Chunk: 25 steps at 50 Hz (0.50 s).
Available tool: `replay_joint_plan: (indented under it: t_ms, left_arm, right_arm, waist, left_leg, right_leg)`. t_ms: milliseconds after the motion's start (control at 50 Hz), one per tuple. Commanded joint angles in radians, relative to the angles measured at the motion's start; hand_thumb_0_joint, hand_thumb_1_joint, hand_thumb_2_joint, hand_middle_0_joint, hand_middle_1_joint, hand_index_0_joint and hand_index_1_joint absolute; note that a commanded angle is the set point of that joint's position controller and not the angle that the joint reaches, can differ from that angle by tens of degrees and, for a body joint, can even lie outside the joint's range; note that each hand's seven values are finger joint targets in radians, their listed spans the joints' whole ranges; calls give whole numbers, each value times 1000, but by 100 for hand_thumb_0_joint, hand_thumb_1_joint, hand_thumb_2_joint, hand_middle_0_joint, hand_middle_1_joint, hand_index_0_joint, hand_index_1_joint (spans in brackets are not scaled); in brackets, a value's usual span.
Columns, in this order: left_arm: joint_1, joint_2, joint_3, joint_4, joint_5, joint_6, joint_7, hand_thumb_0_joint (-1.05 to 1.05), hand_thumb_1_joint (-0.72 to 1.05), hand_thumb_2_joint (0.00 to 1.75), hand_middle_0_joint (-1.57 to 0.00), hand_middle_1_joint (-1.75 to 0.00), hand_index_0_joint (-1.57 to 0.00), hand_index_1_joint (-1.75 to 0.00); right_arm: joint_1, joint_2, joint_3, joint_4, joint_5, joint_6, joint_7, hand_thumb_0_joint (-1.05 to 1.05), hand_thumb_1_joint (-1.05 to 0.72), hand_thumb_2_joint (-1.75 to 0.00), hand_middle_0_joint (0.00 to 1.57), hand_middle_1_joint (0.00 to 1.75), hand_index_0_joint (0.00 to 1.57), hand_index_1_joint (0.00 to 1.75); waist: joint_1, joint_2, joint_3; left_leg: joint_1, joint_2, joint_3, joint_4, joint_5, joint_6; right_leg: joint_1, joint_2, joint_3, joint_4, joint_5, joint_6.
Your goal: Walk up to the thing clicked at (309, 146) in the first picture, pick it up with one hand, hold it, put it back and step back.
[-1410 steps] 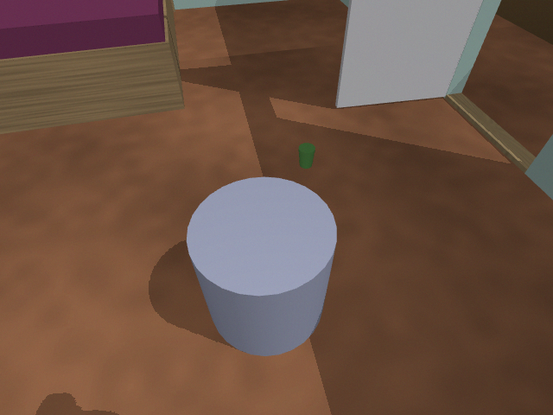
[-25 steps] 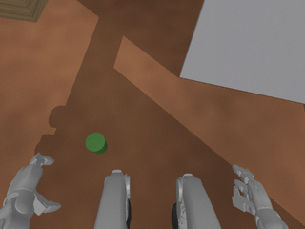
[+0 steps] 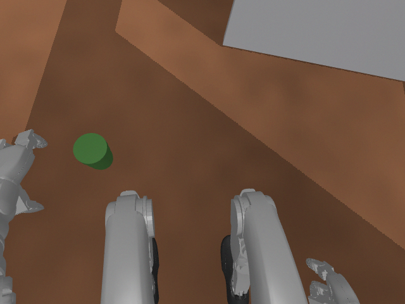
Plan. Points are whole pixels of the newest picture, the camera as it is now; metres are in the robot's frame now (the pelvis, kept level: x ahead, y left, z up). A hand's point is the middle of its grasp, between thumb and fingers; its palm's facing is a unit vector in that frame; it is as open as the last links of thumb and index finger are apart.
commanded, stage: rise first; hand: left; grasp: from above
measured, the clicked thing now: (96, 154) +0.47 +0.30 -0.35
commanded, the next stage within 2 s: approach in 1.12 s
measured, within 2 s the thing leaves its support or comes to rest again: neither
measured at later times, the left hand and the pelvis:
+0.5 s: hand (44, 166) +0.39 +0.36 -0.19, palm faces -0.44 -0.12 -0.89, open 14.1 cm; pelvis +0.00 +0.00 -0.06, yaw -2 degrees
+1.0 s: hand (52, 161) +0.41 +0.36 -0.22, palm faces -0.43 -0.08 -0.90, open 14.1 cm; pelvis +0.01 +0.00 -0.07, yaw -3 degrees
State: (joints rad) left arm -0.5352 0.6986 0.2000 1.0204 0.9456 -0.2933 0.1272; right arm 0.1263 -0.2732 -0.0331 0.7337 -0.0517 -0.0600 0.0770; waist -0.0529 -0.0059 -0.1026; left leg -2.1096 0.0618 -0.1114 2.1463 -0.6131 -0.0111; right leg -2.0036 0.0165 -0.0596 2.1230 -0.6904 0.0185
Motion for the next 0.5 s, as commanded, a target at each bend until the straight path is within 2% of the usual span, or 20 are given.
replay_joint_plan:
  t_ms: [0, 40, 60, 120, 180, 200, 280, 300, 340, 380, 400, 440, 480]
  left_arm:
    - [-253, 327, 75, -79, 50, -40, 74, 0, -53, 102, -5, -102, -5, -102]
    - [-261, 353, 86, -45, 83, -39, 99, 0, -54, 101, -5, -102, -5, -101]
    - [-291, 349, 77, -46, 94, -42, 110, 0, -54, 101, -5, -101, -5, -101]
    - [-325, 371, 79, -8, 132, -38, 141, 0, -54, 101, -5, -101, -6, -101]
    - [-350, 378, 72, 23, 155, -33, 158, 0, -54, 100, -6, -100, -6, -100]
    - [-376, 379, 64, 30, 163, -33, 161, 0, -54, 100, -6, -101, -6, -100]
    - [-400, 411, 71, 57, 187, -34, 176, 0, -53, 99, -6, -100, -7, -99]
    - [-396, 396, 61, 74, 191, -34, 177, 0, -52, 98, -7, -100, -7, -99]
    - [-431, 421, 63, 66, 203, -42, 183, 0, -52, 98, -6, -100, -7, -99]
    - [-418, 406, 56, 89, 223, -44, 189, 0, -52, 98, -6, -101, -7, -100]
    - [-426, 414, 62, 81, 219, -46, 194, 0, -53, 98, -6, -101, -7, -100]
    - [-439, 401, 46, 91, 233, -51, 196, 0, -54, 99, -6, -101, -6, -100]
    - [-436, 418, 58, 89, 242, -55, 205, 0, -54, 99, -6, -101, -6, -101]
  right_arm:
    - [105, -216, -64, -54, -11, -9, -8, 0, -87, -90, 20, 30, 20, 30]
    - [110, -221, -61, -46, -17, 2, -4, 0, -88, -90, 20, 30, 20, 30]
    - [110, -223, -61, -42, -22, 5, -3, 0, -89, -90, 20, 30, 20, 30]
    - [110, -220, -56, -31, -33, 17, 2, 0, -89, -90, 20, 30, 20, 30]
    - [109, -221, -51, -17, -44, 23, 7, 0, -90, -90, 20, 30, 20, 30]
    - [113, -221, -51, -17, -48, 25, 8, 0, -90, -90, 20, 30, 20, 30]
    - [117, -217, -46, -8, -60, 32, 14, 0, -90, -90, 20, 30, 20, 30]
    - [113, -218, -46, -3, -64, 33, 15, 0, -90, -90, 20, 30, 20, 30]
    - [109, -219, -46, -3, -68, 33, 16, 0, -90, -90, 20, 30, 20, 30]
    - [112, -218, -44, 4, -73, 37, 18, 0, -90, -90, 20, 30, 20, 30]
    - [107, -217, -45, 4, -72, 37, 17, 0, -90, -90, 20, 30, 20, 30]
    - [109, -218, -40, 5, -78, 40, 20, 0, -90, -90, 20, 30, 20, 30]
    - [109, -222, -44, 9, -77, 43, 20, 0, -90, -90, 20, 30, 20, 30]
  waist:
    - [12, 183, -566]
    - [20, 198, -593]
    - [8, 202, -593]
    - [5, 209, -584]
    - [4, 226, -581]
    - [-7, 217, -592]
    - [-15, 174, -605]
    - [-16, 172, -594]
    - [-16, 199, -602]
    - [-18, 201, -593]
    - [-16, 192, -590]
    - [-27, 218, -589]
    - [-21, 225, -601]
  left_leg:
    - [490, -27, 33, -239, -45, 31]
    - [500, -29, 38, -217, -14, 27]
    - [493, -29, 39, -201, -10, 28]
    - [465, -32, 49, -174, 0, 30]
    - [464, -31, 49, -151, 8, 28]
    - [448, -32, 57, -132, 19, 31]
    - [387, -37, 76, -87, 35, 40]
    - [392, -34, 70, -83, 33, 40]
    - [386, -34, 71, -72, 22, 38]
    - [386, -34, 70, -64, 31, 37]
    - [380, -34, 65, -66, 16, 37]
    - [394, -32, 56, -63, 24, 33]
    - [414, -30, 47, -59, 36, 31]
  right_leg:
    - [136, 26, -65, -219, 33, -55]
    - [123, 27, -67, -200, 55, -58]
    - [107, 27, -68, -193, 58, -58]
    - [92, 28, -68, -181, 63, -58]
    - [78, 27, -72, -158, 70, -58]
    - [84, 29, -70, -160, 81, -57]
    - [130, 34, -65, -164, 90, -50]
    - [110, 33, -69, -153, 91, -51]
    - [98, 35, -68, -144, 81, -53]
    - [95, 38, -74, -134, 91, -53]
    - [78, 40, -75, -130, 76, -55]
    - [64, 40, -84, -112, 89, -56]
    - [47, 41, -88, -96, 100, -57]
